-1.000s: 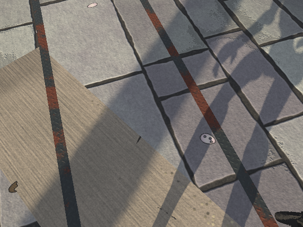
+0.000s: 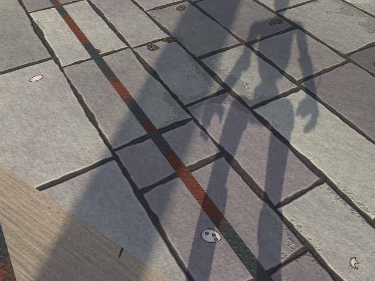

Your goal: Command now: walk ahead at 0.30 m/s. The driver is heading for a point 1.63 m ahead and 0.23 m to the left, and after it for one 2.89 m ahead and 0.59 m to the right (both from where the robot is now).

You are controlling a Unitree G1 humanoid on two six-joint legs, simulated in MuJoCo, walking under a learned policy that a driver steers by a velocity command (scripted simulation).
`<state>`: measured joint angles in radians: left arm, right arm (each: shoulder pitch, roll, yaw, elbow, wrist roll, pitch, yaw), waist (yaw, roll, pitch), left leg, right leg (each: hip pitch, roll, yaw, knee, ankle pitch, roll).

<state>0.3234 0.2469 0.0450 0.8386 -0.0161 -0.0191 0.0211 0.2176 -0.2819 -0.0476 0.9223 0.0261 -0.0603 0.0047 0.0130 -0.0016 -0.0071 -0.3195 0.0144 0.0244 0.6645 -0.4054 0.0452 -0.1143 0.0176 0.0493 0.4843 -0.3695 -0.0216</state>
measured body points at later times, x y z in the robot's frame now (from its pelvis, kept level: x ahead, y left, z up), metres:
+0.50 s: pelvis +0.22 +0.01 -0.01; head +0.25 +0.01 +0.44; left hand +0.47 +0.22 -0.08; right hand +0.14 -0.26 -0.14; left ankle +0.03 +0.11 -0.73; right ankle +0.39 -0.11 -0.72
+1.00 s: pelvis +0.50 +0.00 +0.00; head +0.53 +0.01 +0.45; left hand +0.49 +0.28 -0.13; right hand +0.71 -0.23 -0.09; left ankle +0.69 +0.14 -0.70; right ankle +0.39 -0.11 -0.73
